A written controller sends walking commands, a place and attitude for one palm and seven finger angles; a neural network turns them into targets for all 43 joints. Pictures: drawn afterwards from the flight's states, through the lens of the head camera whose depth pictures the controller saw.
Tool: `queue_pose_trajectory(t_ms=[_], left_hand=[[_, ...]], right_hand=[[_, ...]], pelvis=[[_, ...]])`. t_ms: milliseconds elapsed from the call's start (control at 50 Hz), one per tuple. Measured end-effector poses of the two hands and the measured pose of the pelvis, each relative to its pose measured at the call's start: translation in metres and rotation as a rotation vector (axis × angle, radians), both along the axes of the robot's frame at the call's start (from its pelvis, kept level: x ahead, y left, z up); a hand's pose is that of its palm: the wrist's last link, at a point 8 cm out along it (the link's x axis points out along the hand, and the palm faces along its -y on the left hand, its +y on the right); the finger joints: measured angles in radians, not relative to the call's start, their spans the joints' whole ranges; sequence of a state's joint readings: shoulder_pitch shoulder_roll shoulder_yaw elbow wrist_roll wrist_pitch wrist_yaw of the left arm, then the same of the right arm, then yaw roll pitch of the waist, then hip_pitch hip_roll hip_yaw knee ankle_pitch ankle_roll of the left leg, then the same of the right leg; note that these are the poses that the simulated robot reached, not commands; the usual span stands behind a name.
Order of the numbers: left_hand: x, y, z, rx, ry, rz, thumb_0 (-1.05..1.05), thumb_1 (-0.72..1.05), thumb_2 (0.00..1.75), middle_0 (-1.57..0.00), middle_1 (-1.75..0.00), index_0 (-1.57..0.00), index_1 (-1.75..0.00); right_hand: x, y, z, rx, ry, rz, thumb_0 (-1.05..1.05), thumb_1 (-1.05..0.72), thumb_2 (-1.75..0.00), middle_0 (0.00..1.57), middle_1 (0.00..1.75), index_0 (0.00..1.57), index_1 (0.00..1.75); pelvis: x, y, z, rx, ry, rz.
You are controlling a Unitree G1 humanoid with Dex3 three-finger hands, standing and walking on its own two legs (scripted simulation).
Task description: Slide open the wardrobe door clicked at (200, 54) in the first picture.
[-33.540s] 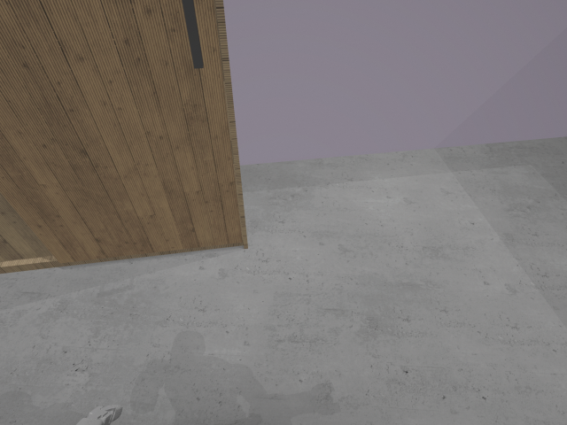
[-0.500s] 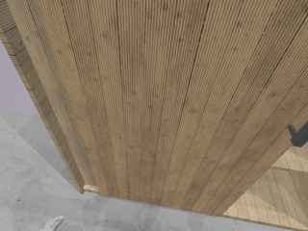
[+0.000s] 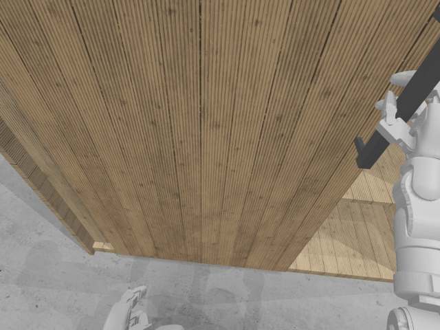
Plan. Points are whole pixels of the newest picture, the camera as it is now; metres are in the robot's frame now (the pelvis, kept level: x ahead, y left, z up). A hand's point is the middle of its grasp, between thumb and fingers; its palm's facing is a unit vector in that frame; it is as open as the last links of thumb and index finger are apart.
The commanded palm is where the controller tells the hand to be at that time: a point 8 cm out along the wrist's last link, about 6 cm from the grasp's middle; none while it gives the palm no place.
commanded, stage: stop walking and hold the door there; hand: right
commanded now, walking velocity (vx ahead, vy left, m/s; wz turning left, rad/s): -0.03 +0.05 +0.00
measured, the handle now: (397, 101) +0.43 -0.24 +0.23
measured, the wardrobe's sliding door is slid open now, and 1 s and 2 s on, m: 0.59 0.59 0.59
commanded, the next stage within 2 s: loosen the grip on the handle in 0.70 s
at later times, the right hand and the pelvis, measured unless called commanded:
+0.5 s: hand (385, 122) +0.39 -0.22 +0.22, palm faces +0.24 +0.96 -0.14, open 5.7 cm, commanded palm +0.36 -0.26 +0.18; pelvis -0.03 -0.03 +0.01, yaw +3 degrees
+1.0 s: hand (391, 121) +0.39 -0.22 +0.22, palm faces +0.24 +0.97 -0.10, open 7.6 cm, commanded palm +0.36 -0.26 +0.21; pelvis -0.05 -0.02 +0.01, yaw +2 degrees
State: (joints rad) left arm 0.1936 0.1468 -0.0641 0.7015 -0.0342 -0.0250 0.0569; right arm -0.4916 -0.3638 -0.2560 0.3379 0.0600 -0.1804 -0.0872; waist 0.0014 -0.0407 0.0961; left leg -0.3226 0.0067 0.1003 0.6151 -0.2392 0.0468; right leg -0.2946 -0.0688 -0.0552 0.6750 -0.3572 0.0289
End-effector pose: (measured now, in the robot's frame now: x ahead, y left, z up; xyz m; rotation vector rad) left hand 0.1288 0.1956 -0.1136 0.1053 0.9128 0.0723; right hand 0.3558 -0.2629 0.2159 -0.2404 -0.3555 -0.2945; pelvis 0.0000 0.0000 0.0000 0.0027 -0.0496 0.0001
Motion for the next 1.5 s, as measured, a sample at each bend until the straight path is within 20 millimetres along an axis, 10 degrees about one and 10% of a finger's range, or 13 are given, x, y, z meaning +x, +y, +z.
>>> queue_pose_trajectory(t_ms=[300, 800, 1220, 1500], left_hand=[[-0.02, 0.012, 0.042, 0.167, -0.038, 0.05, 0.01, 0.9, 0.9, -0.2, -0.3, -0.2, -0.3], [-0.073, 0.04, 0.022, 0.166, 0.046, 0.131, 0.01, 0.9, 0.9, -0.2, -0.3, -0.2, -0.3], [-0.077, 0.047, 0.03, 0.167, -0.08, 0.08, 0.01, 0.9, 0.9, -0.2, -0.3, -0.2, -0.3], [-0.035, 0.039, 0.027, 0.15, -0.073, 0.066, 0.01, 0.9, 0.9, -0.2, -0.3, -0.2, -0.3]], right_hand=[[0.003, -0.004, -0.001, 0.08, 0.002, 0.13, -0.14, -0.71, -0.79, 0.46, 1.4, 0.35, 1.4], [-0.003, 0.0, 0.003, 0.057, 0.073, 0.073, -0.12, -0.73, -0.77, 0.46, 1.4, 0.3, 1.4], [0.003, -0.002, -0.003, 0.051, 0.039, 0.059, -0.01, 0.36, -0.3, 0.41, 1.34, 0.36, 1.34], [0.004, -0.007, -0.005, 0.076, 0.034, 0.089, -0.01, 0.55, -0.2, 0.44, 1.3, 0.27, 1.18]], pelvis=[[-0.015, -0.036, 0.015, 0.025, 0.011, 0.037], [-0.034, -0.024, 0.012, 0.009, 0.025, 0.052], [-0.044, -0.014, 0.004, -0.006, 0.068, 0.043], [-0.013, -0.018, 0.008, -0.001, 0.09, 0.042]])
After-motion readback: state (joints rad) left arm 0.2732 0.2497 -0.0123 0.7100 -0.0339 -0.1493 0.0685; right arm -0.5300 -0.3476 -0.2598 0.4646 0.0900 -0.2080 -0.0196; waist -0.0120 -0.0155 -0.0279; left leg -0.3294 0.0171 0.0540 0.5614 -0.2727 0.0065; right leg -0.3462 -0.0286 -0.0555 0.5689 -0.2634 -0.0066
